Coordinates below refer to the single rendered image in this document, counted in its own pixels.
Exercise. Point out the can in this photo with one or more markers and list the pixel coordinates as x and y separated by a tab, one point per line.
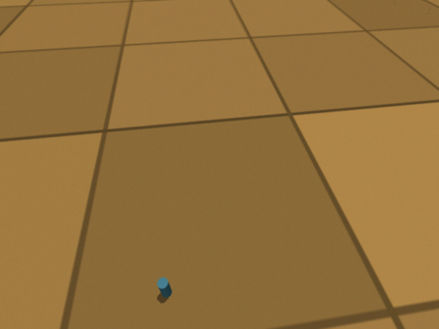
164	287

